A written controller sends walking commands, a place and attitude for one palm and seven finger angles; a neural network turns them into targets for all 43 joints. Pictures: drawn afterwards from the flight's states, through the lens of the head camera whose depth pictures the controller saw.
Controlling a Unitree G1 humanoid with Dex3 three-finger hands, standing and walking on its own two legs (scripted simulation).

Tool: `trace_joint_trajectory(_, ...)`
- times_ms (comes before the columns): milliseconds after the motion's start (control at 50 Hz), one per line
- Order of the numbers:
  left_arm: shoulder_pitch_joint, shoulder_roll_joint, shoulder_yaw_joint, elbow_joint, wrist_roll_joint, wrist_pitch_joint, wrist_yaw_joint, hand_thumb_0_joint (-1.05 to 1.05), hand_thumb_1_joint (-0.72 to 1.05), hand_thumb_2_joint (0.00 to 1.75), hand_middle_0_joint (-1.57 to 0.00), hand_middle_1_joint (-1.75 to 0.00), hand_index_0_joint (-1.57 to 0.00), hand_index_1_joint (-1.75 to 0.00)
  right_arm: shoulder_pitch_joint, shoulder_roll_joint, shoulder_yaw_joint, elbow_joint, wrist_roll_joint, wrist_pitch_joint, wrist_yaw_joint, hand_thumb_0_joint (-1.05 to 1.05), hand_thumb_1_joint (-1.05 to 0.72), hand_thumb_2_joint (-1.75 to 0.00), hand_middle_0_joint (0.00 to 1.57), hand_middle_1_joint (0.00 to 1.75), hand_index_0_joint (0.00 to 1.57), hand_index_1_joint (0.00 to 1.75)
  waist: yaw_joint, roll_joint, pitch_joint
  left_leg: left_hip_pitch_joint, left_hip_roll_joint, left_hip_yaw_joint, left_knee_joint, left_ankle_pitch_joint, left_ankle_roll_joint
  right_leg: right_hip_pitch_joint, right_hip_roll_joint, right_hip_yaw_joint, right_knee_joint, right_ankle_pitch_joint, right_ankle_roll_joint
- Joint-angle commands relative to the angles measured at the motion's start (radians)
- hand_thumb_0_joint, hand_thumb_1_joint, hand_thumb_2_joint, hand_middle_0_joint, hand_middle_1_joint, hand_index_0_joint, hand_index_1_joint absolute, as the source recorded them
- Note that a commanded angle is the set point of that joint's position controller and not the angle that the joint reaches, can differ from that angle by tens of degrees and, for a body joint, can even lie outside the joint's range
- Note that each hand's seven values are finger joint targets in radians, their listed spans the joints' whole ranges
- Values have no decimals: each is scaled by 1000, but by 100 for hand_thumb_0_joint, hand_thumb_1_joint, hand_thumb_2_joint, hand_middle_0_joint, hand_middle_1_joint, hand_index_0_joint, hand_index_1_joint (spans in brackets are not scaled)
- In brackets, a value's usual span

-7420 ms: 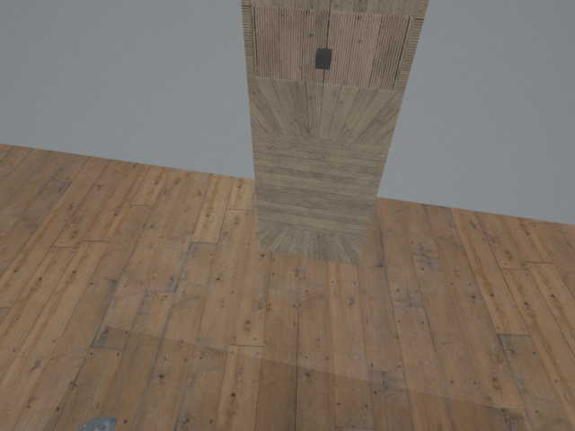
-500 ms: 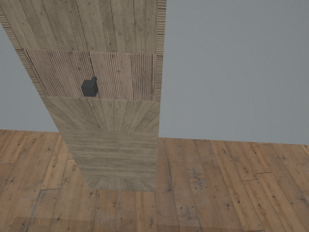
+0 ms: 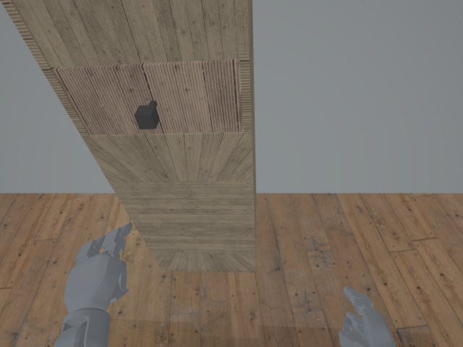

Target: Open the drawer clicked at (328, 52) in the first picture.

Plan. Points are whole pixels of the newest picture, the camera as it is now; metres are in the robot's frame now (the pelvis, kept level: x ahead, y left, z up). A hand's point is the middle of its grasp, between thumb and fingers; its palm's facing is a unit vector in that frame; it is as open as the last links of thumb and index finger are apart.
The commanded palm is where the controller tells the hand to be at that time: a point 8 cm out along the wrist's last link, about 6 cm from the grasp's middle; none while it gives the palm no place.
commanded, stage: raise the hand with hooked fingers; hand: left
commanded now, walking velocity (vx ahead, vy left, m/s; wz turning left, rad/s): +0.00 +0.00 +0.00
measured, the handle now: (149, 112) +0.55 +0.21 +0.14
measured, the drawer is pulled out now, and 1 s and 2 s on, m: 0.00 0.00 0.00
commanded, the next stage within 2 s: move the hooked fingers above the handle in 1.62 s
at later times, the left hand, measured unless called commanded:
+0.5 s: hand (108, 244) +0.26 +0.23 +0.07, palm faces +0.07 -0.14 -0.99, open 10.7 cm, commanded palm +0.23 +0.23 +0.13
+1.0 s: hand (84, 170) +0.32 +0.24 +0.19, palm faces +0.16 -0.05 -0.99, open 13.4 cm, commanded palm +0.29 +0.24 +0.25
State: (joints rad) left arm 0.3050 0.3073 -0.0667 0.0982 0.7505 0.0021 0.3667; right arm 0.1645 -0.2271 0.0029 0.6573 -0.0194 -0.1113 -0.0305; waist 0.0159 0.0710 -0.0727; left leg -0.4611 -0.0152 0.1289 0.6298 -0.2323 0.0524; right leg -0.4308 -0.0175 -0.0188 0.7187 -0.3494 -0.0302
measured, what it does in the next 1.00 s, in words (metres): stands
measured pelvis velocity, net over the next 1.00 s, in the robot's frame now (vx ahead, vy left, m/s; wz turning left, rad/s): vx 0.05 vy -0.01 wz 0.05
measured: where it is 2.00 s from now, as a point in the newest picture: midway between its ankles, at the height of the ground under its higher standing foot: outside the picture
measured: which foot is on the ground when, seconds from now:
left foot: down 0.00-1.00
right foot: down 0.00-1.00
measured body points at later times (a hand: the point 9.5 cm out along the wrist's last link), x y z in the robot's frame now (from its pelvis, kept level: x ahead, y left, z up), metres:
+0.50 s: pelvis +0.04 -0.02 +0.01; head +0.03 -0.05 +0.45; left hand +0.26 +0.23 +0.13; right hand +0.26 -0.22 -0.08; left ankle +0.06 +0.09 -0.72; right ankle +0.02 -0.11 -0.72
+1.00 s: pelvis +0.05 -0.01 +0.02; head +0.05 -0.06 +0.47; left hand +0.31 +0.24 +0.24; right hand +0.28 -0.21 -0.07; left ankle +0.06 +0.09 -0.72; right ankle +0.02 -0.11 -0.72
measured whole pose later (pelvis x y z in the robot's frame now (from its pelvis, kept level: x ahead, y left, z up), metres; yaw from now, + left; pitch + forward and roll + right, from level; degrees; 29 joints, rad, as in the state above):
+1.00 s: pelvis +0.05 -0.01 +0.02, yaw +3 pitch -1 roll +1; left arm -0.04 0.61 0.02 -0.21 0.79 0.06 -0.08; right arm 0.05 -0.27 0.03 0.60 0.01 0.16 -0.01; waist 0.08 0.11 0.00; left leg -0.22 -0.02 0.06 0.45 -0.21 0.03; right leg -0.14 0.00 -0.07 0.46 -0.31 -0.03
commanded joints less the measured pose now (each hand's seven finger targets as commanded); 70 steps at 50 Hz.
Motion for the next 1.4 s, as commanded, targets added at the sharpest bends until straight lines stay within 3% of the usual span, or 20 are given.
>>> trace_joint_trajectory(0,178,109,48,-107,231,-9,32,0,55,75,-22,-53,-22,-53,-179,-133,-56,-230,-13,65,33,0,-90,-90,20,30,20,30,126,-247,-43,-23,-3,-105,-61,-110,-34,-83,30,92,-147,-174,-40)
trace_joint_trajectory(60,60,239,153,-285,299,-9,60,0,48,72,-23,-57,-23,-57,-196,-116,-54,-264,-29,119,32,0,-90,-90,20,30,20,30,136,-98,-150,24,-7,-114,-36,-89,-26,-59,36,116,-123,-147,-41)
trace_joint_trajectory(80,-8,253,147,-364,310,-10,74,0,46,71,-23,-58,-23,-58,-204,-108,-53,-285,-39,129,31,0,-90,-90,20,30,20,30,121,-26,-173,76,-6,-122,-17,-86,-25,-96,35,135,-123,-161,-44)
trace_joint_trajectory(140,-194,300,167,-497,301,-49,98,0,39,68,-24,-63,-24,-63,-198,-88,-48,-276,-49,139,16,0,-90,-90,20,30,20,30,66,47,-208,215,-6,-144,59,-37,-17,-175,27,183,-154,-154,-49)
trace_joint_trajectory(200,-254,301,157,-484,277,-83,95,0,32,65,-24,-68,-24,-68,-197,-88,-41,-252,-54,128,3,0,-90,-90,20,30,20,30,24,40,-136,247,-15,-158,91,-45,-8,-216,24,191,-190,-156,-46)
trace_joint_trajectory(260,-232,272,134,-400,228,-56,48,0,25,62,-25,-72,-25,-72,-212,-94,-37,-240,-39,133,1,0,-90,-90,20,30,20,30,13,11,-115,228,-11,-161,58,-18,-7,-145,30,138,-187,-55,-31)
trace_joint_trajectory(300,-196,243,102,-368,194,-11,-7,0,20,60,-25,-75,-25,-75,-213,-96,-36,-237,-21,142,-1,0,-90,-90,20,30,20,30,31,3,-115,202,-4,-148,0,10,-8,-52,34,82,-177,45,-18)
trace_joint_trajectory(380,-71,259,103,-364,143,73,-142,0,11,56,-26,-81,-26,-81,-223,-108,-24,-255,0,171,3,0,-90,-90,20,30,20,30,73,-105,-104,180,-7,-130,-73,111,-9,114,25,74,-203,197,-3)
trace_joint_trajectory(540,-167,426,257,-572,164,29,-196,0,-8,48,-27,-93,-27,-93,-229,-116,-8,-262,-8,197,9,0,-90,-90,20,30,20,30,102,-21,-159,281,-1,-120,-123,297,-8,251,15,64,-230,410,-1)
trace_joint_trajectory(560,-182,450,285,-572,154,24,-188,0,-10,47,-27,-94,-27,-94,-234,-118,-9,-257,-7,198,6,0,-90,-90,20,30,20,30,100,-25,-150,283,-3,-122,-125,299,-10,261,17,72,-240,416,-3)
trace_joint_trajectory(620,-250,400,246,-559,119,5,-197,0,-17,44,-28,-99,-28,-99,-221,-112,-18,-233,4,193,8,0,-90,-90,20,30,20,30,76,9,-140,332,-6,-124,-131,311,-9,236,16,43,-253,411,2)
trace_joint_trajectory(720,-370,415,213,-515,80,35,-266,0,-29,39,-29,-107,-29,-107,-225,-128,-28,-213,21,202,7,0,-90,-90,20,30,20,30,58,-55,-140,349,-12,-123,-158,310,-9,258,12,28,-281,422,16)
trace_joint_trajectory(780,-443,435,200,-499,75,59,-321,0,-36,36,-29,-111,-29,-111,-239,-130,-22,-209,29,206,8,0,-90,-90,20,30,20,30,60,-61,-147,356,-15,-123,-175,311,-9,285,10,27,-291,422,18)
trace_joint_trajectory(860,-513,537,287,-505,56,69,-371,0,-45,32,-30,-117,-30,-117,-270,-140,-15,-217,34,215,9,0,-90,-90,20,30,20,30,77,-44,-174,365,-19,-128,-179,362,-8,341,17,36,-294,497,14)
trace_joint_trajectory(960,-635,568,314,-487,20,76,-419,0,-50,30,-30,-120,-30,-120,-273,-139,-8,-209,41,221,21,0,-90,-90,20,30,20,30,79,1,-173,381,-14,-133,-196,393,-17,355,19,28,-307,493,9)
trace_joint_trajectory(1060,-764,554,267,-384,7,125,-479,0,-50,30,-30,-120,-30,-120,-283,-151,-1,-204,58,230,28,0,-90,-90,20,30,20,30,62,-16,-122,357,-11,-128,-221,317,-24,320,20,15,-333,402,10)
trace_joint_trajectory(1200,-1019,608,226,-383,35,127,-563,0,-50,30,-30,-120,-30,-120,-279,-154,5,-201,58,215,26,0,-90,-90,20,30,20,30,58,-5,-190,379,-15,-141,-246,251,-21,321,10,17,-342,297,5)
trace_joint_trajectory(1260,-882,593,256,-309,14,120,-591,0,-50,30,-30,-120,-30,-120,-264,-161,1,-207,66,215,31,0,-90,-90,20,30,20,30,73,-27,-161,367,-9,-145,-252,234,-21,318,18,12,-351,280,3)
trace_joint_trajectory(1320,-852,610,273,-307,1,109,-613,0,-50,30,-30,-120,-30,-120,-259,-163,5,-214,61,220,36,0,-90,-90,20,30,20,30,84,-73,-133,329,-7,-134,-263,220,-22,324,8,9,-343,274,7)
trace_joint_trajectory(1380,-891,619,284,-368,0,79,-606,0,-50,30,-30,-120,-30,-120,-262,-159,6,-224,58,208,40,0,-90,-90,20,30,20,30,83,-51,-148,336,-7,-135,-264,198,-22,315,9,8,-343,225,6)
